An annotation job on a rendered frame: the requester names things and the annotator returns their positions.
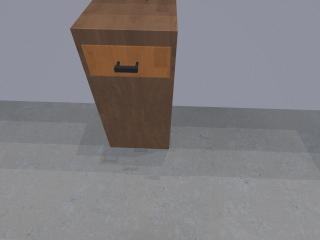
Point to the handle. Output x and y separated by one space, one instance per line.
126 69

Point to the drawer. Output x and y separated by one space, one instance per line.
153 61

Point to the cabinet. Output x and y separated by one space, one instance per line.
135 111

